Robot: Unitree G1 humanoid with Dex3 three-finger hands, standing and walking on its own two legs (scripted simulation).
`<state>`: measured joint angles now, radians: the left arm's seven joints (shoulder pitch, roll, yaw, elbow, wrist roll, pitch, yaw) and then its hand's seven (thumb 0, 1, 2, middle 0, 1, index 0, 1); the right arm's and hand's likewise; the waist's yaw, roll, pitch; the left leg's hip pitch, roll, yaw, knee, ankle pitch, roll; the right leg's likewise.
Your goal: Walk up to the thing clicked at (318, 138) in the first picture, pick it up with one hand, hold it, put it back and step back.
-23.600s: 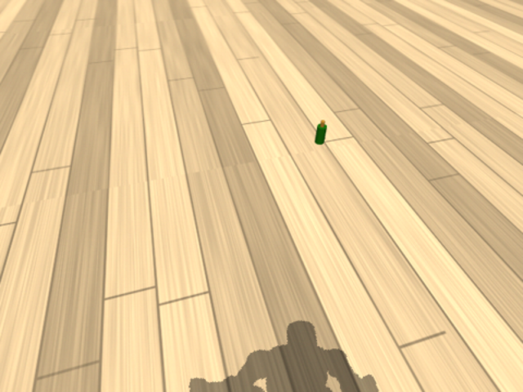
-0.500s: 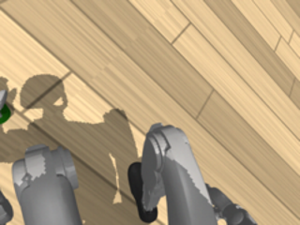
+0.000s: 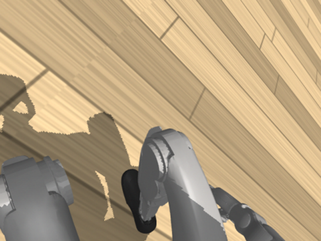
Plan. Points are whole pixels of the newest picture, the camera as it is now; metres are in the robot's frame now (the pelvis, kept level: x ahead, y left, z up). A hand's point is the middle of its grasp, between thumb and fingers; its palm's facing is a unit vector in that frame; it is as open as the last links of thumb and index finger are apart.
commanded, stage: lower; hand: left
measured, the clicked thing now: out of the picture +0.44 +0.31 -0.18
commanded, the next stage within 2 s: loosen in 0.30 s
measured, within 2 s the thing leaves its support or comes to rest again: rests again in 0.94 s
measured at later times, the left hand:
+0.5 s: hand out of the picture +0.44 +0.30 -0.18, palm faces +0.40 -0.91 -0.03, open 6.7 cm
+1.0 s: hand out of the picture +0.45 +0.30 -0.16, palm faces +0.40 -0.91 +0.00, open 13.0 cm
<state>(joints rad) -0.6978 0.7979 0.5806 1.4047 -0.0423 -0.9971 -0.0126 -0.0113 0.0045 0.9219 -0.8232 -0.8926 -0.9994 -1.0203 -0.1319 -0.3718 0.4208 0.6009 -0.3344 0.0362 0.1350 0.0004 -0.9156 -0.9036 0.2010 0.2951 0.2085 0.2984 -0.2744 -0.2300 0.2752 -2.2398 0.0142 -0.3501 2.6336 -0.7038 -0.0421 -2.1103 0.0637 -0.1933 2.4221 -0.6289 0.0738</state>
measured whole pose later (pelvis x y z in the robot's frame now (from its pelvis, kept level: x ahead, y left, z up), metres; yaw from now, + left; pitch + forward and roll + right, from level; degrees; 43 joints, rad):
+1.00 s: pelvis -0.01 +0.01 +0.00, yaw -3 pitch +13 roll -18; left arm -0.70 0.87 0.55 1.46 -0.08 -1.08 0.01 0.00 -0.23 0.33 -0.51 -0.42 -0.53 -0.41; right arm -0.17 -0.38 0.51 0.54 -0.36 0.04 0.13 0.00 -0.92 -0.90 0.20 0.30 0.21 0.30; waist -0.27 -0.27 0.31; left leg -2.22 0.03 -0.40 2.66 -0.71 -0.02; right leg -2.07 0.09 -0.23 2.39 -0.61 0.08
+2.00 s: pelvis +0.01 +0.00 +0.12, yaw +8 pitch +33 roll -7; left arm -0.28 0.60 0.38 0.61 0.06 -0.14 -0.03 -0.01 -0.52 0.07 -0.06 -0.06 -0.06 -0.06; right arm 0.10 -0.27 0.02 0.58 0.01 0.18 0.03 0.01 -0.91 -0.90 0.20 0.30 0.21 0.30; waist -0.04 0.02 -0.12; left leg -2.08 0.06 -0.10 2.16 -0.67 0.01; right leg -2.01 0.01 -0.04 2.08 -0.65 0.05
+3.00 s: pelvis +0.10 +0.01 +0.43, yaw +15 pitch +9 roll -3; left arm 0.49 0.21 -0.01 -0.05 -0.02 0.29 0.16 -0.01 -0.54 0.05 -0.06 -0.05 -0.06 -0.05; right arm 0.27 -0.19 0.03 0.47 0.01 -0.09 -0.20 0.01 -0.90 -0.90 0.20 0.30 0.21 0.30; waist -0.02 0.04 -0.14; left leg -0.67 0.05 -0.04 1.00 -0.49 -0.02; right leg -0.62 -0.02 -0.05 0.93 -0.47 0.02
